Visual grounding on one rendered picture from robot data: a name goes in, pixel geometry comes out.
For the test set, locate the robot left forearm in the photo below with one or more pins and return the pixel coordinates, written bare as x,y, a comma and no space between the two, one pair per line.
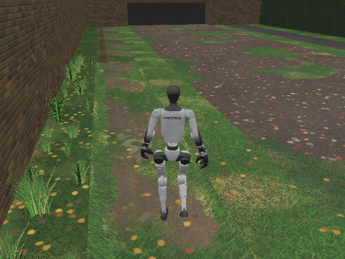
146,141

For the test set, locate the robot right upper arm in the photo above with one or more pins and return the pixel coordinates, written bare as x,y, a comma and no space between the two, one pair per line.
192,123

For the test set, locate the right robot hand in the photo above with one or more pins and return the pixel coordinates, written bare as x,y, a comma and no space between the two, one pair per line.
205,160

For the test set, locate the robot right forearm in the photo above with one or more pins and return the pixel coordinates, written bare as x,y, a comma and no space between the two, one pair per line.
200,145

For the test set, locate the robot left upper arm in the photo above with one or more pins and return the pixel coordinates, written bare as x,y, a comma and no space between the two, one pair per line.
153,121

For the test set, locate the humanoid robot head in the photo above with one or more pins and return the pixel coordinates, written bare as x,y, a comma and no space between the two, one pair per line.
173,93

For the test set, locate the right robot foot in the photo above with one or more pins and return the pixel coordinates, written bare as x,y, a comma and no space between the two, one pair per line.
184,213

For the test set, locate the left robot hand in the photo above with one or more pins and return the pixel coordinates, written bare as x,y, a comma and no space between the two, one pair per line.
149,151

